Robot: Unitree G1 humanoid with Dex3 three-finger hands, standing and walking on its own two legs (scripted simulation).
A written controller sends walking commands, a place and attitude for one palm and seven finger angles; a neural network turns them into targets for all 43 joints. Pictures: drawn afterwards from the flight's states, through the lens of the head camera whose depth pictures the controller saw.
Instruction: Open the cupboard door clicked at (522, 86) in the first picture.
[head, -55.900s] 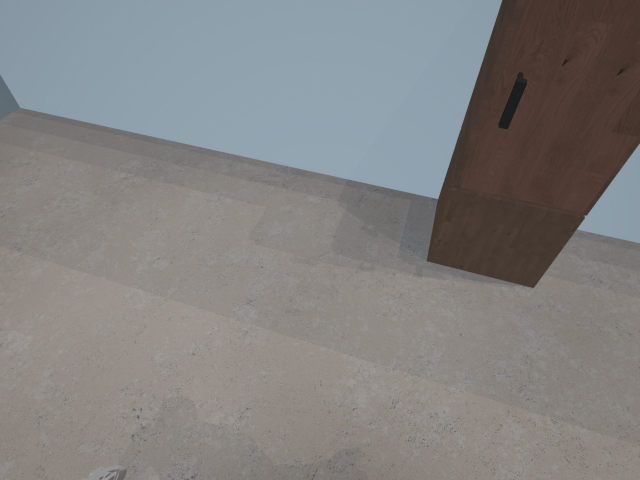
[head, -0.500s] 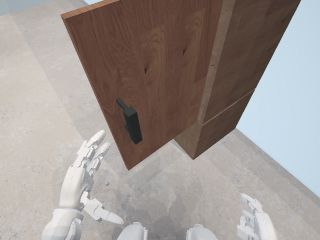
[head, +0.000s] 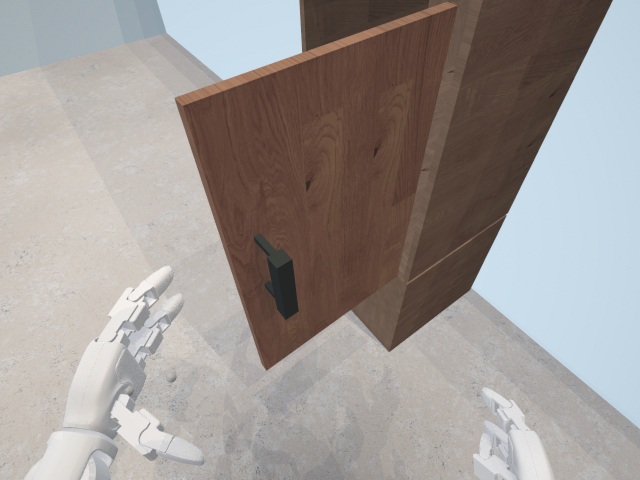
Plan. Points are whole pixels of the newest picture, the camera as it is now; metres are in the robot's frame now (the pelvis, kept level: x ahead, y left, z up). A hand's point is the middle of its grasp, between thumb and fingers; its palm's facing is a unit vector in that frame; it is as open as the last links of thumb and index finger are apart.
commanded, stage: draw the hand back to the body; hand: left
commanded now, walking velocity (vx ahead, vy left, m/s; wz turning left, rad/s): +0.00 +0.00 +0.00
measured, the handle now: (275, 276) +0.38 +0.09 +0.03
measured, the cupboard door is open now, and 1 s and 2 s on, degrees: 92 92 92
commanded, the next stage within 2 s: step back with the hand held close in 1.10 s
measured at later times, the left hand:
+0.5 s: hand (58, 330) +0.22 +0.25 +0.17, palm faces +0.34 -0.85 -0.39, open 11.8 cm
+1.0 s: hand (13, 318) +0.21 +0.27 +0.20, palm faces +0.44 -0.80 -0.41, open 7.5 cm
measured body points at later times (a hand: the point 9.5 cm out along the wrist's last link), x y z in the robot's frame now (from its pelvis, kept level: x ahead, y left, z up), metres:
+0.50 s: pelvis +0.02 +0.02 +0.05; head +0.01 +0.00 +0.50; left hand +0.19 +0.30 +0.19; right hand +0.21 -0.19 -0.03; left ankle +0.00 +0.12 -0.69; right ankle +0.01 -0.11 -0.69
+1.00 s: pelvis +0.02 +0.01 +0.06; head +0.00 -0.02 +0.51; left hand +0.18 +0.31 +0.22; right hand +0.20 -0.22 -0.03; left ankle +0.00 +0.12 -0.69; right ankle +0.01 -0.11 -0.69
